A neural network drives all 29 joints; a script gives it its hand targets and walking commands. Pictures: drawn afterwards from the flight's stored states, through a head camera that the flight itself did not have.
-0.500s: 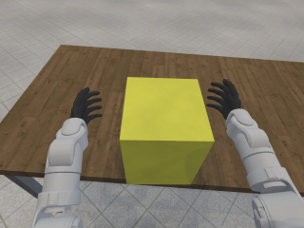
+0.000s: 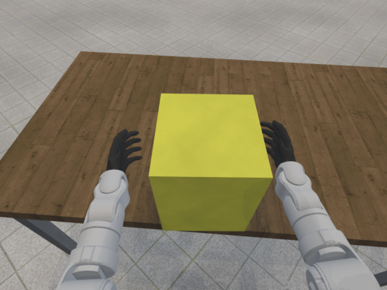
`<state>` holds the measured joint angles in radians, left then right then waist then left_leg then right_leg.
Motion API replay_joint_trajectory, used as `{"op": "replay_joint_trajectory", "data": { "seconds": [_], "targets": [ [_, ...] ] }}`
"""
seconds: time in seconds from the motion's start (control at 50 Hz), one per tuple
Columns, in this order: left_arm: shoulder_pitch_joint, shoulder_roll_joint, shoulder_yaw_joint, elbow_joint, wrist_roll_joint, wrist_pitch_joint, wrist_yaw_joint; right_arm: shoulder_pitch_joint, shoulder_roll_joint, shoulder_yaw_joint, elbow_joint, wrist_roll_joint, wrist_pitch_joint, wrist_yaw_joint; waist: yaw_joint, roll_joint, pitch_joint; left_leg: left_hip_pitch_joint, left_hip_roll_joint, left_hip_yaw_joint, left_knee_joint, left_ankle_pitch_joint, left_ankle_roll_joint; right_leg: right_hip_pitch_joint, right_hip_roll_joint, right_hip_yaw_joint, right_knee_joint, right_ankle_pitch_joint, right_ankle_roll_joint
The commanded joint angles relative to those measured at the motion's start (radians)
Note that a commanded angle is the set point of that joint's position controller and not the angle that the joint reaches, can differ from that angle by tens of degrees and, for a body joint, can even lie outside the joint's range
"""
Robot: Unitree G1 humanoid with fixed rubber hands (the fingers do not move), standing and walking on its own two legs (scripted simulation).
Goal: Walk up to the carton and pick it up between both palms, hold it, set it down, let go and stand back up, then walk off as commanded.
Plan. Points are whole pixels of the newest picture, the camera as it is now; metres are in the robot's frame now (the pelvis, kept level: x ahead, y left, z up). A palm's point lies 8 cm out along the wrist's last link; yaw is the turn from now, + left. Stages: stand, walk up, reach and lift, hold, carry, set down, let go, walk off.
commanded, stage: reach and lift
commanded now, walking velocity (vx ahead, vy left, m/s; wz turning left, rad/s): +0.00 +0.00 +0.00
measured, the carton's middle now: (205, 166) +0.38 +0.00 +0.03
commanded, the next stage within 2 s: none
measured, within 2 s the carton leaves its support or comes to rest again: leaves its support in 1.88 s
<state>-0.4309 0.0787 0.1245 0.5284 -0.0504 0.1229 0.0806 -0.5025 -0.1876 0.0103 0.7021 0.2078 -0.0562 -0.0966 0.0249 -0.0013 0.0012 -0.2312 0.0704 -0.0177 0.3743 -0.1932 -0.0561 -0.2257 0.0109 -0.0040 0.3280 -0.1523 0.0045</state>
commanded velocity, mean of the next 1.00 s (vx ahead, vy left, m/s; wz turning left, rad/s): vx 0.00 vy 0.00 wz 0.00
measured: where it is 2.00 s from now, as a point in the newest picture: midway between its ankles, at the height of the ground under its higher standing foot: outside the picture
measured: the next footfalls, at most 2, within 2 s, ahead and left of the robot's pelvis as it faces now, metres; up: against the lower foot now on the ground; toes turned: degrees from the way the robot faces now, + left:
none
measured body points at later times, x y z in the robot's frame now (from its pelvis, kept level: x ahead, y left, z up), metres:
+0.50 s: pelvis +0.00 +0.00 +0.00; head +0.03 +0.02 +0.45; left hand +0.37 +0.15 +0.05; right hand +0.39 -0.15 +0.06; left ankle +0.00 +0.15 -0.75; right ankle +0.01 -0.12 -0.75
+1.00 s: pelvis +0.00 +0.00 +0.00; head +0.03 +0.02 +0.45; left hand +0.37 +0.16 +0.06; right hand +0.39 -0.14 +0.06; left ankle +0.00 +0.15 -0.75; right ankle +0.01 -0.12 -0.75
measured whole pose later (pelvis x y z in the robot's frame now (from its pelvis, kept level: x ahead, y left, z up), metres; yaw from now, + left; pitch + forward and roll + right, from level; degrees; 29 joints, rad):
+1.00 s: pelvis +0.00 +0.00 +0.00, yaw +0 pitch +1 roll -1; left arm -0.49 -0.04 0.17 0.54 0.13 0.11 0.14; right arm -0.59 -0.06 -0.04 0.81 0.13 -0.10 -0.18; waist 0.03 -0.02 0.05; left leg -0.20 0.08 -0.02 0.37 -0.19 -0.06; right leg -0.18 0.02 0.00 0.29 -0.13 0.00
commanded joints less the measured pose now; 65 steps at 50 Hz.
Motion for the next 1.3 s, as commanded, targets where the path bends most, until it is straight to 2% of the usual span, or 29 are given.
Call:
{"op": "replay_joint_trajectory", "data": {
  "seconds": [0.0, 0.04, 0.08, 0.1, 0.12, 0.18, 0.2, 0.3, 0.44, 0.48, 0.54, 0.56, 0.62, 0.64, 0.7, 0.74, 0.8, 0.84, 0.94, 0.96, 1.02, 1.04, 1.06, 1.12, 1.16, 1.18, 1.2, 1.24, 1.28],
  "targets": [
    [-0.356, 0.056, 0.005, -0.092, 0.015, -0.066, 0.002, -0.368, -0.096, -0.027, -0.094, -0.005, -0.041, -0.002, -0.006, -0.014, -0.418, 0.117, -0.090, 0.060, -0.010, 0.275, 0.011, 0.162, 0.043, -0.006, -0.028, 0.203, 0.025],
    [-0.354, 0.059, 0.016, -0.082, 0.021, -0.094, 0.008, -0.374, -0.074, -0.018, -0.080, -0.007, -0.050, -0.006, 0.003, -0.023, -0.436, 0.099, -0.092, 0.061, -0.010, 0.282, 0.015, 0.184, 0.039, -0.001, -0.019, 0.231, 0.027],
    [-0.373, 0.044, 0.011, -0.074, 0.021, -0.106, 0.015, -0.378, -0.073, -0.030, -0.050, -0.022, -0.059, -0.007, -0.014, -0.009, -0.461, 0.105, -0.089, 0.054, -0.005, 0.295, 0.007, 0.189, 0.042, -0.007, -0.015, 0.239, 0.023],
    [-0.369, 0.029, 0.014, -0.061, 0.029, -0.110, 0.018, -0.402, -0.060, -0.019, -0.053, -0.019, -0.062, -0.012, 0.001, -0.010, -0.449, 0.101, -0.089, 0.058, -0.004, 0.298, 0.010, 0.189, 0.036, -0.002, -0.020, 0.243, 0.023],
    [-0.368, 0.026, 0.017, -0.036, 0.042, -0.105, 0.022, -0.394, -0.056, -0.017, -0.030, -0.024, -0.060, -0.017, -0.011, -0.001, -0.433, 0.110, -0.092, 0.056, -0.011, 0.292, 0.008, 0.184, 0.040, -0.001, -0.027, 0.237, 0.026],
    [-0.382, 0.005, 0.009, -0.043, 0.043, -0.112, 0.021, -0.417, -0.036, -0.009, -0.038, -0.021, -0.071, -0.030, -0.011, -0.018, -0.420, 0.107, -0.091, 0.061, -0.005, 0.313, 0.006, 0.190, 0.042, -0.002, -0.027, 0.252, 0.027],
    [-0.387, -0.010, -0.006, -0.071, 0.041, -0.116, 0.023, -0.402, -0.020, -0.014, -0.050, -0.018, -0.072, -0.028, -0.019, 0.002, -0.439, 0.122, -0.092, 0.061, -0.003, 0.320, 0.003, 0.188, 0.045, -0.009, -0.023, 0.258, 0.025],
    [-0.365, -0.051, 0.015, -0.049, 0.094, -0.089, 0.039, -0.415, -0.005, -0.013, 0.003, -0.032, -0.074, -0.041, 0.000, 0.008, -0.382, 0.143, -0.081, 0.067, -0.009, 0.325, -0.002, 0.168, 0.052, -0.012, -0.044, 0.213, 0.021],
    [-0.367, -0.094, 0.000, -0.139, 0.137, -0.063, 0.072, -0.417, 0.027, 0.005, -0.040, -0.031, -0.077, -0.051, 0.019, 0.036, -0.425, 0.210, -0.064, 0.057, 0.018, 0.387, -0.011, 0.175, 0.056, -0.023, -0.043, 0.244, 0.008],
    [-0.407, -0.098, 0.018, -0.137, 0.148, -0.051, 0.083, -0.456, 0.043, 0.011, -0.030, -0.033, -0.069, -0.054, 0.035, 0.012, -0.420, 0.189, -0.065, 0.064, 0.009, 0.350, 0.001, 0.173, 0.053, -0.019, -0.046, 0.219, 0.008],
    [-0.406, -0.112, 0.008, -0.149, 0.150, -0.036, 0.086, -0.460, 0.069, 0.020, -0.061, -0.027, -0.066, -0.066, 0.039, 0.019, -0.423, 0.181, -0.067, 0.068, 0.018, 0.366, 0.003, 0.199, 0.050, -0.010, -0.042, 0.247, 0.009],
    [-0.404, -0.121, 0.002, -0.146, 0.150, -0.034, 0.082, -0.440, 0.063, 0.019, -0.046, -0.033, -0.055, -0.070, 0.022, 0.004, -0.408, 0.187, -0.066, 0.067, 0.016, 0.359, 0.000, 0.192, 0.049, -0.017, -0.044, 0.247, 0.011],
    [-0.389, -0.134, -0.011, -0.170, 0.153, -0.027, 0.080, -0.432, 0.072, 0.028, -0.054, -0.033, -0.058, -0.074, 0.022, 0.013, -0.432, 0.213, -0.062, 0.066, 0.027, 0.384, 0.001, 0.172, 0.051, -0.023, -0.039, 0.265, 0.011],
    [-0.416, -0.142, -0.018, -0.170, 0.139, -0.030, 0.077, -0.447, 0.085, 0.018, -0.051, -0.030, -0.056, -0.076, 0.009, 0.011, -0.447, 0.215, -0.064, 0.060, 0.032, 0.376, -0.002, 0.169, 0.054, -0.023, -0.041, 0.247, 0.008],
    [-0.402, -0.144, -0.018, -0.176, 0.156, -0.019, 0.073, -0.432, 0.096, 0.027, -0.059, -0.039, -0.055, -0.085, 0.012, 0.016, -0.402, 0.213, -0.062, 0.061, 0.034, 0.391, -0.001, 0.169, 0.048, -0.019, -0.043, 0.261, 0.011],
    [-0.411, -0.163, -0.024, -0.154, 0.153, -0.011, 0.064, -0.448, 0.090, 0.014, -0.059, -0.051, -0.056, -0.086, -0.003, 0.004, -0.405, 0.216, -0.062, 0.062, 0.022, 0.362, 0.001, 0.169, 0.051, -0.023, -0.051, 0.239, 0.012],
    [-0.411, -0.168, -0.031, -0.177, 0.154, -0.024, 0.072, -0.447, 0.119, 0.017, -0.068, -0.054, -0.062, -0.084, 0.008, 0.024, -0.428, 0.212, -0.062, 0.061, 0.027, 0.397, 0.000, 0.176, 0.051, -0.027, -0.043, 0.262, 0.006],
    [-0.411, -0.185, -0.045, -0.166, 0.155, -0.029, 0.063, -0.435, 0.124, 0.007, -0.047, -0.063, -0.061, -0.084, -0.013, 0.019, -0.421, 0.218, -0.063, 0.059, 0.029, 0.384, 0.000, 0.174, 0.050, -0.028, -0.045, 0.264, 0.008],
    [-0.413, -0.186, -0.017, -0.124, 0.186, -0.045, 0.048, -0.422, 0.183, 0.006, -0.030, -0.094, -0.063, -0.080, 0.005, 0.011, -0.387, 0.176, -0.066, 0.069, 0.003, 0.315, 0.019, 0.194, 0.030, -0.015, -0.058, 0.217, 0.017],
    [-0.419, -0.208, -0.037, -0.132, 0.183, -0.051, 0.043, -0.427, 0.190, -0.007, -0.040, -0.106, -0.070, -0.078, -0.011, 0.000, -0.407, 0.189, -0.062, 0.058, 0.000, 0.309, 0.022, 0.191, 0.032, -0.026, -0.055, 0.210, 0.017],
    [-0.428, -0.230, -0.050, -0.096, 0.190, -0.069, 0.033, -0.430, 0.224, 0.008, -0.035, -0.124, -0.081, -0.062, 0.000, 0.004, -0.377, 0.194, -0.063, 0.058, -0.008, 0.315, 0.020, 0.188, 0.036, -0.035, -0.061, 0.187, 0.012],
    [-0.417, -0.222, -0.042, -0.099, 0.199, -0.072, 0.030, -0.417, 0.216, -0.003, -0.027, -0.131, -0.086, -0.064, -0.013, -0.002, -0.378, 0.196, -0.063, 0.060, -0.006, 0.318, 0.017, 0.197, 0.029, -0.031, -0.065, 0.207, 0.014],
    [-0.418, -0.220, -0.032, -0.098, 0.206, -0.083, 0.024, -0.408, 0.222, -0.006, -0.021, -0.149, -0.089, -0.057, -0.006, -0.011, -0.367, 0.186, -0.060, 0.059, -0.016, 0.306, 0.028, 0.201, 0.022, -0.031, -0.062, 0.204, 0.019],
    [-0.410, -0.259, -0.038, -0.073, 0.237, -0.099, 0.004, -0.384, 0.267, -0.016, -0.005, -0.182, -0.107, -0.045, -0.018, 0.009, -0.369, 0.185, -0.064, 0.073, -0.023, 0.309, 0.020, 0.218, 0.022, -0.036, -0.063, 0.220, 0.015],
    [-0.434, -0.302, -0.044, -0.040, 0.260, -0.108, -0.025, -0.420, 0.332, 0.003, 0.001, -0.215, -0.121, -0.028, -0.006, -0.006, -0.340, 0.167, -0.070, 0.080, -0.030, 0.320, 0.026, 0.243, 0.019, -0.033, -0.067, 0.238, 0.018],
    [-0.426, -0.377, -0.058, -0.042, 0.276, -0.115, -0.045, -0.404, 0.410, 0.009, 0.011, -0.237, -0.124, -0.007, -0.017, -0.002, -0.342, 0.180, -0.067, 0.078, -0.033, 0.328, 0.021, 0.253, 0.019, -0.039, -0.062, 0.263, 0.016],
    [-0.433, -0.483, -0.103, -0.040, 0.286, -0.114, -0.073, -0.440, 0.525, 0.053, -0.005, -0.247, -0.138, 0.019, -0.007, -0.002, -0.355, 0.182, -0.072, 0.083, -0.036, 0.344, 0.026, 0.260, 0.022, -0.046, -0.064, 0.272, 0.020],
    [-0.455, -0.689, -0.157, -0.009, 0.339, -0.109, -0.148, -0.497, 0.781, 0.145, -0.055, -0.303, -0.141, 0.079, -0.018, -0.022, -0.347, 0.179, -0.082, 0.089, -0.043, 0.359, 0.032, 0.303, 0.024, -0.047, -0.067, 0.297, 0.022],
    [-0.416, -0.716, -0.185, -0.025, 0.356, -0.109, -0.166, -0.466, 0.783, 0.145, -0.044, -0.321, -0.152, 0.094, -0.030, -0.010, -0.361, 0.186, -0.081, 0.089, -0.041, 0.392, 0.019, 0.332, 0.028, -0.061, -0.057, 0.364, 0.018]
  ]
}}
